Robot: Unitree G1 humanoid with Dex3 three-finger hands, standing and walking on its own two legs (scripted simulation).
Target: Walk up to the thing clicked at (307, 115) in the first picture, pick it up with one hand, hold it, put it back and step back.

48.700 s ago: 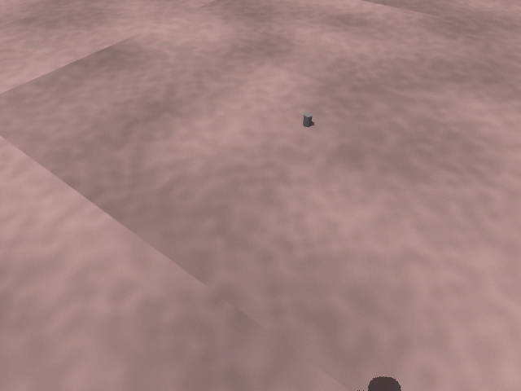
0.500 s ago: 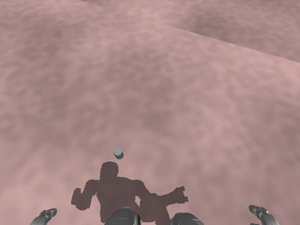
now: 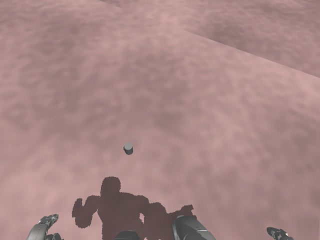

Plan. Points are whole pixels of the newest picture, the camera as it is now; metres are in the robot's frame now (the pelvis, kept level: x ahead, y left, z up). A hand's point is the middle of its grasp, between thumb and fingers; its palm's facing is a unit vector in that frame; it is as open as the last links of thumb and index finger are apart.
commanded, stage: step back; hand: left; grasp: from above
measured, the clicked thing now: (128, 148) +0.67 +0.19 -0.72
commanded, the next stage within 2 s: none
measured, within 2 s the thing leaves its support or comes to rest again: neither
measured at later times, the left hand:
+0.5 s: hand out of the picture -0.05 +0.22 -0.13, palm faces +0.00 -0.90 -0.43, open 7.4 cm
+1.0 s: hand out of the picture -0.29 +0.20 -0.15, palm faces -0.03 -0.91 -0.42, open 7.4 cm
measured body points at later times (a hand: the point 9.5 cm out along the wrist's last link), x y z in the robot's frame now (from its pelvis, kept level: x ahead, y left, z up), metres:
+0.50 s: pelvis -0.16 -0.04 -0.01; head -0.10 -0.06 +0.44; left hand -0.05 +0.27 -0.10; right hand -0.07 -0.36 -0.14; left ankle -0.18 +0.08 -0.69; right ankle -0.11 -0.16 -0.73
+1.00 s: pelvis -0.35 -0.07 -0.01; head -0.31 -0.09 +0.43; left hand -0.28 +0.25 -0.12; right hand -0.22 -0.39 -0.13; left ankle -0.24 +0.07 -0.70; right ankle -0.37 -0.19 -0.73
